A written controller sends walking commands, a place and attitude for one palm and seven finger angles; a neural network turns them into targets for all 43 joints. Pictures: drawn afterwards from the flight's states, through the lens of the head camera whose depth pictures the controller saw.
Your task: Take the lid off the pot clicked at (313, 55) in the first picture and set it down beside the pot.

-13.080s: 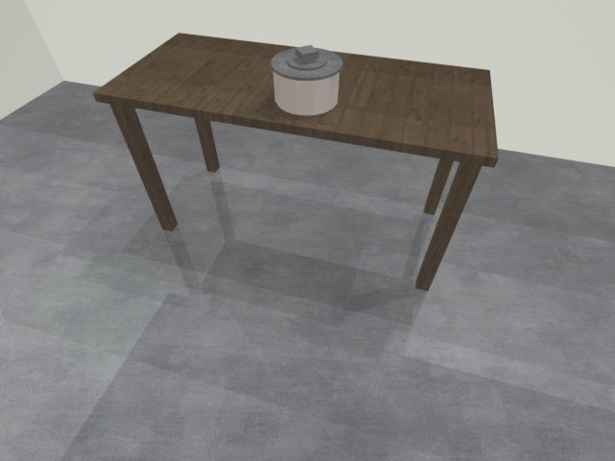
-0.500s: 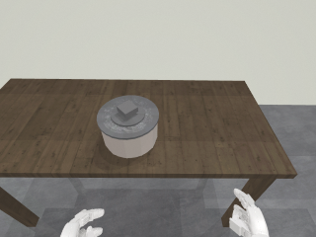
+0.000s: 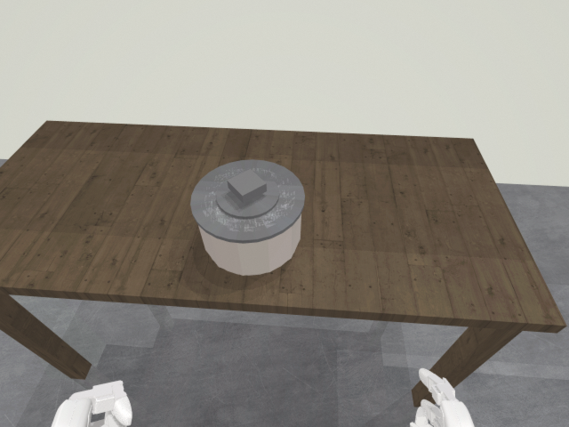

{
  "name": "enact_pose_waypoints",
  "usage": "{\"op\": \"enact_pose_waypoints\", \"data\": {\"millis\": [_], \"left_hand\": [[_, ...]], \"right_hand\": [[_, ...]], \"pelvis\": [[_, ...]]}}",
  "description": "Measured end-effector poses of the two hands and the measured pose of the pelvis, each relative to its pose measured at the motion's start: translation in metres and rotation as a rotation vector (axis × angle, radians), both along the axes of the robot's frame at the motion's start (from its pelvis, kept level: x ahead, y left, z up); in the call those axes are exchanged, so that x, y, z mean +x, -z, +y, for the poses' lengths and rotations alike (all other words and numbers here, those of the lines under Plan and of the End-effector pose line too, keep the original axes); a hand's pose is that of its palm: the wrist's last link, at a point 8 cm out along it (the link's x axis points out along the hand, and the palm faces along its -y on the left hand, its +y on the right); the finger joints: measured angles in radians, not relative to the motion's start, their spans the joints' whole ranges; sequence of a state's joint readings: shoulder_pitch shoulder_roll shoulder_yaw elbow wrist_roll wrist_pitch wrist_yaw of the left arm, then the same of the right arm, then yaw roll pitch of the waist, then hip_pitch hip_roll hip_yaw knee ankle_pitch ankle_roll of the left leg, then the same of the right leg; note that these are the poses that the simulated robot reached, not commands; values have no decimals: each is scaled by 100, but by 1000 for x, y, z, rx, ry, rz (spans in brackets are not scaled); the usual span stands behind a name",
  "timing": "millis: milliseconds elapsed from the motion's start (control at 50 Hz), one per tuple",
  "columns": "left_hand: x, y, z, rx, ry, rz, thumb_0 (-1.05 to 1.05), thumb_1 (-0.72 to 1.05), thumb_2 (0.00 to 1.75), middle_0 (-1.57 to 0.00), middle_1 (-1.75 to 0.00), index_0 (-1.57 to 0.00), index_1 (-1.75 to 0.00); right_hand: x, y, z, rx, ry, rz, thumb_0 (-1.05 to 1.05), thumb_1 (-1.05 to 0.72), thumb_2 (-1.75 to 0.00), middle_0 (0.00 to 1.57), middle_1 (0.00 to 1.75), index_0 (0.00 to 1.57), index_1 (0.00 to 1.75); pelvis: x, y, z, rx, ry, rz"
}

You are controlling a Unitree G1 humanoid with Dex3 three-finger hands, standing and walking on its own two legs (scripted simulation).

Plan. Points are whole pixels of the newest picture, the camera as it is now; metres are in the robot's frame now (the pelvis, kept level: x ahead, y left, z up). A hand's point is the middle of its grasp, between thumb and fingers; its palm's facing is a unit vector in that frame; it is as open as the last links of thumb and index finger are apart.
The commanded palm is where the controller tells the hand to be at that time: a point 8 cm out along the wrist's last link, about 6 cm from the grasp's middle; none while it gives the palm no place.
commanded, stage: raise the hand higher, near the body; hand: left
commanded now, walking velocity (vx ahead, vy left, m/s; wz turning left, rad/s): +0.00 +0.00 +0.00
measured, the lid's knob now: (247, 185) +0.50 +0.12 +0.05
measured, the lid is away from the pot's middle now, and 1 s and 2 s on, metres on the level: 0.00 0.00 0.00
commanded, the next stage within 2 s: reach forward and open the fingers in 0.68 s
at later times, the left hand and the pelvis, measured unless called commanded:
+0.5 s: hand (107, 372) +0.16 +0.23 +0.05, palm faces +0.28 -0.88 -0.39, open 3.1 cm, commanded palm +0.12 +0.27 +0.09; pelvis +0.02 +0.00 +0.01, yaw -1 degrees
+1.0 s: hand (86, 332) +0.19 +0.25 +0.10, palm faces +0.00 -0.21 -0.98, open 2.9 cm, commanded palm +0.17 +0.26 +0.15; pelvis +0.01 +0.00 +0.00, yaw -2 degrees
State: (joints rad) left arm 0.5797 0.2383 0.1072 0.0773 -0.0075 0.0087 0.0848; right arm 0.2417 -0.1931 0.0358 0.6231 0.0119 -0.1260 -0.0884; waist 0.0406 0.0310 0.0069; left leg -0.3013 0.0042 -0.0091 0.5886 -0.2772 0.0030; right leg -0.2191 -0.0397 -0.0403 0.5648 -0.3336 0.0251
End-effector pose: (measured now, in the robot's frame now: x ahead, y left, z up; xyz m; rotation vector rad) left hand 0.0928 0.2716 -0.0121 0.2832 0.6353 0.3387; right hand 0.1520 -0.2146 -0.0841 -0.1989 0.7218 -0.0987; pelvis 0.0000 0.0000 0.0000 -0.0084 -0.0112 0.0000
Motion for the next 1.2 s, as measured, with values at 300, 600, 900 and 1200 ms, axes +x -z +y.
{"op": "enact_pose_waypoints", "data": {"millis": [300, 600, 900, 1200], "left_hand": [[28, -56, -1, 75, 58, -199, 1, 90, 89, -130, -150, -129, -149], [45, -107, 1, 154, 71, -373, 1, 90, 89, -130, -150, -130, -149], [75, -159, -13, 680, 332, -346, 1, 88, 89, -128, -149, -128, -148], [98, -155, -10, 1015, 694, 44, 0, 52, 105, -115, -106, -115, -106]], "right_hand": [[40, -22, -7, -9, 20, -130, 2, -90, -90, 20, 30, 20, 30], [59, -27, 7, 21, -37, -148, 2, -90, -90, 20, 30, 19, 30], [44, -10, -2, 24, -68, -36, 2, -90, -90, 20, 30, 20, 30], [54, -2, -14, 56, -32, 3, 2, -91, -90, 20, 30, 20, 30]], "pelvis": [[16, -3, 2, 3, 14, -16], [21, -7, -1, 4, 11, -36], [12, -5, -4, 8, 24, -2], [1, -7, -4, 7, 3, 8]]}}
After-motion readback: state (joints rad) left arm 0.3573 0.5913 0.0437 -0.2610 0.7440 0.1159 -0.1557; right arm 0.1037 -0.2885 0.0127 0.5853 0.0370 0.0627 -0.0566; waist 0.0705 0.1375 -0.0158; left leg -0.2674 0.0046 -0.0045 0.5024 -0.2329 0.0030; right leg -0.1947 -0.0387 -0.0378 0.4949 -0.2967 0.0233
